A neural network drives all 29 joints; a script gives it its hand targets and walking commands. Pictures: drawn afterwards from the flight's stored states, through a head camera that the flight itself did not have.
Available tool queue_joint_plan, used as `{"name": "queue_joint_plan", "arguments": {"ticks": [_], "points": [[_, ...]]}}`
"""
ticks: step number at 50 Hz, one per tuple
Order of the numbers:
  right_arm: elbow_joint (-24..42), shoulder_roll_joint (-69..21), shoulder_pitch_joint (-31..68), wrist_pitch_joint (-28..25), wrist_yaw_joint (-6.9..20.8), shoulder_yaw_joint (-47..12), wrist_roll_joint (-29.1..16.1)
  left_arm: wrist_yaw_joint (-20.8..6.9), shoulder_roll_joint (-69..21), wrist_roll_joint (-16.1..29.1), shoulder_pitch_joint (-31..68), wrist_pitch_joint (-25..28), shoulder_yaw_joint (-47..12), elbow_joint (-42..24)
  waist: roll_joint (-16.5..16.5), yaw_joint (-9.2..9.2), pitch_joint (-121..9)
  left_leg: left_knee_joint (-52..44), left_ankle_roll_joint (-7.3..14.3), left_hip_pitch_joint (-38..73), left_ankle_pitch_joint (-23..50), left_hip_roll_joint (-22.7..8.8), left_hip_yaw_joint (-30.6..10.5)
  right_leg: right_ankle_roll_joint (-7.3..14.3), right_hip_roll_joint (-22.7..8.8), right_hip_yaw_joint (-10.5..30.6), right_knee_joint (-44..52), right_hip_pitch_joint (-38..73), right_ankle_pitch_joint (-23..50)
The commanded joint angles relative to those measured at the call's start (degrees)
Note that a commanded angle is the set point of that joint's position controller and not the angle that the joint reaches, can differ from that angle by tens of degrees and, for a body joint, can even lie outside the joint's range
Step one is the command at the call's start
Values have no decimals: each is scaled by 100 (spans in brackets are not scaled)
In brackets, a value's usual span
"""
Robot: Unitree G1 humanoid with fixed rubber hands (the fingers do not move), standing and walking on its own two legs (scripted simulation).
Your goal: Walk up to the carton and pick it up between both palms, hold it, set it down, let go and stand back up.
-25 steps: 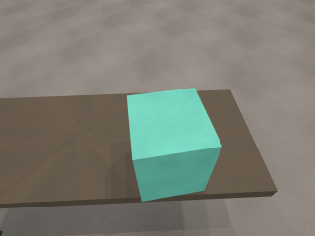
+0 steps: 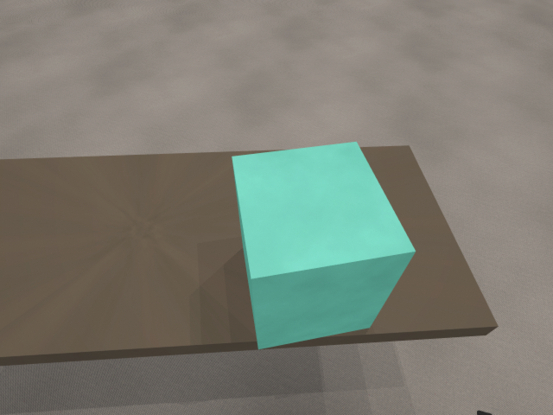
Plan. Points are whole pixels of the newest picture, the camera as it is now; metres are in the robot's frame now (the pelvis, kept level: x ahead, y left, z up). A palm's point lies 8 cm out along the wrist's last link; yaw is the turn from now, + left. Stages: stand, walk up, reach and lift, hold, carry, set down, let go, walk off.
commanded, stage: walk up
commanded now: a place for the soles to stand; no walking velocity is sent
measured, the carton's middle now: (306, 248) +0.37 -0.03 +0.00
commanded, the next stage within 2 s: stand in 1.04 s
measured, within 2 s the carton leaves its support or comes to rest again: neither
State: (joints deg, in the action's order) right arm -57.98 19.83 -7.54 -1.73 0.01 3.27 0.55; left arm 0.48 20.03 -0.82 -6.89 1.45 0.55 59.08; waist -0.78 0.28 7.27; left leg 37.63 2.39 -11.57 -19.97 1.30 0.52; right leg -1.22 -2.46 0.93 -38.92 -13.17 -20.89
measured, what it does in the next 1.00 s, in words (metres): stands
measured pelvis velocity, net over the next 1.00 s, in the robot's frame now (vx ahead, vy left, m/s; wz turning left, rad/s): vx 0.01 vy -0.04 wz -0.01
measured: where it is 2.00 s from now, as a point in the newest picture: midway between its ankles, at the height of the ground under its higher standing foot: outside the picture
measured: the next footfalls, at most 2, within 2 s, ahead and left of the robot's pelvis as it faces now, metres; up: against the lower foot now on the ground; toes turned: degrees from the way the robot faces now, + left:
none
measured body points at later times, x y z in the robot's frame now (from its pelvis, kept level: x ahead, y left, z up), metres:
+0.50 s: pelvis +0.01 -0.02 +0.02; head +0.02 -0.01 +0.47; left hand +0.10 +0.27 -0.12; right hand +0.10 -0.30 -0.11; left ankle -0.02 +0.10 -0.72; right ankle +0.03 -0.13 -0.72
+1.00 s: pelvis +0.01 -0.04 +0.03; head +0.02 -0.03 +0.48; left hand +0.08 +0.25 -0.11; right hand +0.07 -0.32 -0.11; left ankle -0.02 +0.10 -0.72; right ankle +0.03 -0.13 -0.72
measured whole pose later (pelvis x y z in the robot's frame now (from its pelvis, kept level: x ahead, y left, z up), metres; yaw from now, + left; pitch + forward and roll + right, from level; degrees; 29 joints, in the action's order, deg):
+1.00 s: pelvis +0.01 -0.04 +0.03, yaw +0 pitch -3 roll +0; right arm -66.0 17.6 -6.1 -1.1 -0.3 0.6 0.6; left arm -0.7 18.2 -0.7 -4.1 0.2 1.0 67.7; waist -0.3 0.1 4.0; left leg 17.5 -1.2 -2.6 -11.9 -1.2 -0.4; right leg 1.8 1.8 -0.6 -17.7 -6.9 -7.8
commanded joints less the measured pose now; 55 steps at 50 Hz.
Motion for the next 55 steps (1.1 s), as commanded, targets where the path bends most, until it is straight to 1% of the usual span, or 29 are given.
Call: {"name": "queue_joint_plan", "arguments": {"ticks": [1, 3, 4, 6, 7, 8, 10, 11, 12, 13, 14, 15, 16, 17, 18, 19, 21, 26, 28, 29, 33, 39, 40, 43, 44, 47, 49, 53, 55], "points": [[383, 1682, -31, -183, -174, 308, 59, 28, 1250, 159, 467, -136, 298, -449, 720, -134, -636, -1938, 897, 125, 2751, -1948, -2469, 198, 134, 434, -933, -554, -1458], [478, 1492, 413, -178, -160, 251, 78, 19, 1226, 124, 139, -133, 367, -188, 833, 72, -453, -1976, 918, 42, 2157, -1792, -1992, 277, -11, 377, -795, -309, -1140], [478, 1514, 562, -155, -164, 246, 57, 40, 1219, 130, -4, -121, 320, -215, 1099, 82, -648, -1630, 890, 598, 2462, -1647, -1557, 268, -123, 239, -217, -378, -853], [405, 1299, 494, -153, -166, 180, 25, 47, 1040, 105, -136, -71, 288, 12, 808, 145, -864, -996, 566, 779, 3630, -1280, -847, 266, -19, -45, 838, 14, 384], [460, 1216, 425, -124, -165, 165, -14, 55, 1000, 112, -198, -32, 291, 8, 801, 188, -1060, -740, 358, 702, 3759, -1025, -657, 287, -31, -2, 1472, 486, 1327], [409, 1166, 217, -92, -164, 180, -68, 44, 1179, 36, -62, -36, 302, 65, 712, 38, -1144, -554, 76, 556, 3446, -766, -484, 365, -128, 245, 1535, 855, 2360], [395, 1069, 168, -50, -181, 144, -101, 98, 1505, -12, 126, -12, 381, -18, -60, 46, -1147, -444, -172, -140, 2324, -484, -477, 600, -740, 1051, 1525, 1488, 3181], [336, 1033, 164, -13, -189, 102, -121, 97, 1511, 21, 399, 26, 328, -103, -187, -31, -994, -454, -240, -90, 1331, -260, -341, 877, -1135, 1437, 1791, 947, 2739], [127, 1007, -212, 36, -173, 94, -116, 67, 1464, 73, 880, -2, 270, -159, -446, -233, -843, -671, -173, 559, 70, -221, -319, 1066, -1346, 1238, 1865, 0, 1854], [20, 1028, -285, 16, -159, 104, -42, 23, 1386, 61, 961, -53, 259, -191, -473, -315, -754, -1322, -137, 933, 136, -388, -557, 936, -1146, 1205, 1624, -417, 1284], [-18, 1089, 21, -30, -143, 104, 7, -16, 1165, 89, 956, -109, 223, -107, -97, -183, -262, -1980, -3, 646, 217, -721, -1056, 590, -680, 939, 1520, -531, 796], [-1, 1271, 184, -91, -149, 110, 3, -52, 1085, 122, 810, -151, 227, -71, -55, -34, -352, -2159, 224, 383, 806, -1166, -1488, 319, -146, 478, 1143, -93, 736], [-25, 1384, 338, -113, -140, 127, -43, -54, 1024, 105, 651, -168, 189, 7, 19, 36, -295, -2187, 328, 147, 962, -1337, -1556, 234, -5, 288, 1203, 111, 579], [15, 1327, 535, -126, -147, 84, -44, -50, 998, 43, 515, -124, 210, 103, 46, 81, -508, -1904, 302, 37, 1309, -1316, -1388, 240, -207, 459, 1547, 520, 998], [-9, 1243, 480, -119, -149, 18, -88, -40, 1176, 26, 532, -34, 253, 152, -362, 63, -729, -1721, 104, 42, 1585, -1004, -1001, 306, -406, 564, 1803, 950, 1815], [-23, 1116, 463, -105, -154, -12, -30, -40, 1256, 7, 581, 7, 267, 202, -347, 30, -669, -1642, -79, 260, 1912, -763, -654, 398, -518, 688, 1865, 868, 2568], [-121, 1169, 420, -98, -141, -13, -51, -38, 1200, 82, 699, 41, 261, 206, -100, 8, -1019, -1845, -143, 535, 1861, -673, -574, 431, -578, 686, 1746, 976, 2750], [-243, 1139, 443, -80, -114, -19, -36, -20, 1104, 52, 798, 22, 220, 272, 158, -83, -1059, -2006, -127, 660, 1996, -752, -601, 344, -496, 612, 1963, 1016, 2360], [-271, 1115, 550, -82, -112, -12, -39, -28, 1093, 71, 621, 55, 216, 338, 280, -10, -1152, -2067, -142, 825, 1981, -800, -530, 322, -523, 631, 2081, 967, 2510], [-311, 1084, 469, -65, -108, -25, -57, -31, 1201, 69, 710, 42, 258, 352, 12, -75, -1029, -2062, -160, 696, 1837, -739, -570, 287, -473, 601, 2104, 978, 2319], [-364, 1112, 527, -64, -106, -41, -29, -20, 1156, 46, 630, 40, 260, 382, 231, 17, -1085, -2166, -206, 724, 1908, -760, -481, 310, -531, 617, 2199, 1107, 2486], [-417, 1158, 563, -75, -102, -35, -26, -61, 1011, 26, 703, 22, 215, 424, 67, 0, -944, -2363, -161, 656, 1440, -812, -550, 239, -446, 627, 2406, 1001, 1791], [-412, 1120, 515, -76, -121, -55, -17, -63, 1049, 27, 691, 16, 206, 441, -120, 22, -612, -2310, -161, 530, 1366, -767, -562, 242, -449, 632, 2529, 843, 1787], [-423, 1135, 489, -69, -108, -38, -14, -56, 1056, 38, 684, 6, 212, 453, 178, -2, -803, -2348, -152, 668, 1349, -787, -531, 247, -444, 676, 2487, 883, 1670], [-393, 1117, 546, -70, -105, -53, 1, -70, 1024, 17, 686, 12, 228, 435, -71, -29, -803, -2298, -149, 706, 1313, -828, -582, 225, -411, 631, 2519, 760, 1646], [-447, 1153, 463, -70, -110, -47, -12, -49, 1100, 24, 750, 13, 274, 478, 68, -27, -841, -2324, -202, 654, 1265, -760, -496, 266, -425, 751, 2527, 852, 1460], [-459, 1137, 400, -66, -94, -13, -5, -45, 1100, -32, 651, 25, 284, 488, -58, -69, -930, -2236, -174, 653, 1242, -790, -511, 235, -419, 709, 2556, 957, 1578], [-478, 1117, 416, -76, -116, -68, 7, -53, 1063, -4, 809, 19, 272, 442, 98, -33, -902, -2320, -176, 651, 1457, -806, -529, 273, -406, 675, 2419, 920, 1681], [-457, 1094, 358, -87, -133, -96, -1, -63, 1039, 16, 675, 12, 256, 431, -96, 36, -739, -2387, -195, 533, 1634, -847, -507, 227, -398, 626, 2398, 905, 1965]]}}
